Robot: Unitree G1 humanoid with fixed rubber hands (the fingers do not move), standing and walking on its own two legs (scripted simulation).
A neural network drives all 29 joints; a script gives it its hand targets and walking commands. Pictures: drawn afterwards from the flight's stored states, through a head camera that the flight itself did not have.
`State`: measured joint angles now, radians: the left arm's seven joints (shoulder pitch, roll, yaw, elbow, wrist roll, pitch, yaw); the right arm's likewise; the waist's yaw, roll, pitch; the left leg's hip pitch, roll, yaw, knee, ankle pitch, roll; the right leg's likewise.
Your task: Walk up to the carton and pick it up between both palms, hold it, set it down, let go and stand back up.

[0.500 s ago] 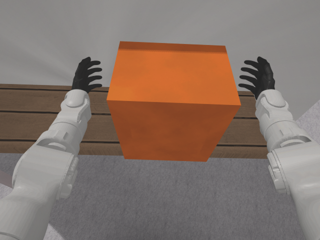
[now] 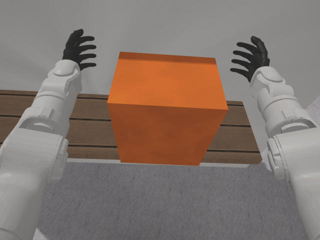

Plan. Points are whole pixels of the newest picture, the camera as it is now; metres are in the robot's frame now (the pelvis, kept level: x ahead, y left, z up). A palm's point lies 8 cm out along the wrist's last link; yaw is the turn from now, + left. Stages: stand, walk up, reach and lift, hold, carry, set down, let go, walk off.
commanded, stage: set down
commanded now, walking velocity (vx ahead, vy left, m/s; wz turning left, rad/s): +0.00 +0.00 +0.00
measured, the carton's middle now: (163, 114) +0.45 +0.00 +0.03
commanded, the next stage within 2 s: none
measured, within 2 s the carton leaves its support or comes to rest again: neither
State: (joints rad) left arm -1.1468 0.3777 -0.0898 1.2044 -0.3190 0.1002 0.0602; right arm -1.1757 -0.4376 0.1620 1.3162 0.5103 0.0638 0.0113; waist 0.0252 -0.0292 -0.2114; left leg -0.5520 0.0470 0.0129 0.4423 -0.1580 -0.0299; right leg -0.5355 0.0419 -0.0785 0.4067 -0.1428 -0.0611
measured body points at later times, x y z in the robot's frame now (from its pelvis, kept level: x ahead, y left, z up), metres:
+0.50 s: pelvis +0.01 +0.01 +0.01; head +0.03 +0.02 +0.46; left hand +0.47 +0.24 +0.24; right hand +0.48 -0.23 +0.24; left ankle +0.02 +0.14 -0.74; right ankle +0.02 -0.08 -0.74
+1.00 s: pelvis +0.01 +0.01 +0.01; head +0.02 +0.02 +0.46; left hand +0.41 +0.23 +0.15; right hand +0.41 -0.24 +0.15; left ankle +0.02 +0.14 -0.74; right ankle +0.02 -0.08 -0.74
